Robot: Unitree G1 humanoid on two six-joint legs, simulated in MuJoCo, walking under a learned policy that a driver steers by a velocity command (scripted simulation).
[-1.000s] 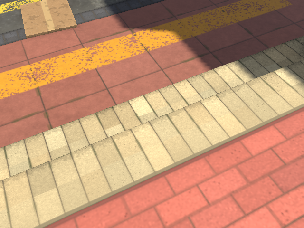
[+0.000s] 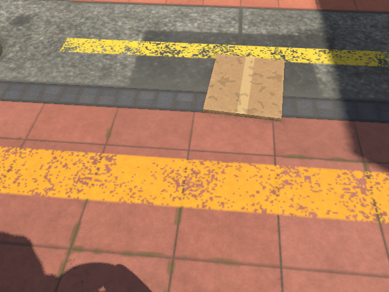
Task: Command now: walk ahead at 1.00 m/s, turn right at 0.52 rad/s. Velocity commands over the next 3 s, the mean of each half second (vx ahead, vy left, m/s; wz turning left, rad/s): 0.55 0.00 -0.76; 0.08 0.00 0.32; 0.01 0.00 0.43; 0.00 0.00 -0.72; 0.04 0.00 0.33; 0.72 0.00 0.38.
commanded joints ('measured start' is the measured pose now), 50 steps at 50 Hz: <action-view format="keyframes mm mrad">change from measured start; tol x64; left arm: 1 -54 21 18 -29 2 -31 -43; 11 868 199 54 300 130 -45 24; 16 -20 41 -8 12 70 -140 -18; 50 -79 21 30 -197 26 38 72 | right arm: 1 -43 -52 3 -37 21 -38 -21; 50 -129 -95 -64 -266 -4 169 -110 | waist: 1 23 4 29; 50 9 -223 -12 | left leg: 1 -329 209 36 -75 360 -80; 8 -214 259 77 933 1073 -163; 10 -823 26 65 1833 -424 -181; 25 37 272 -236 -106 1018 -67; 27 520 591 -516 311 2041 189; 31 -74 552 -715 56 874 196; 43 -435 217 -585 40 249 -27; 50 -1092 96 -284 1210 -105 -223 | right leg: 1 332 60 -81 -160 464 -36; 9 825 78 -122 -579 406 -203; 11 1762 -268 464 -85 836 -500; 18 -369 188 207 -275 139 -187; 29 -379 201 123 1290 -1099 177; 50 575 -229 322 -508 -469 -81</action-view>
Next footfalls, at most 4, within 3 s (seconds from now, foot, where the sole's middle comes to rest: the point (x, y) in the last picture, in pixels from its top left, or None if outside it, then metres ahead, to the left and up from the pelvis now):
0.18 right None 0.28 -0.07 -0.90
0.50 left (191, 289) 0.60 0.04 -1.03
0.90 right None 0.57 -0.24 -1.03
1.34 left None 0.58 0.04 -1.03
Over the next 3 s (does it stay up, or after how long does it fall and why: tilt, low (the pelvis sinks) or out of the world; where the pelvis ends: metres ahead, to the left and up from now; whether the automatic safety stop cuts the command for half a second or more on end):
stays up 0.98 -0.14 -0.28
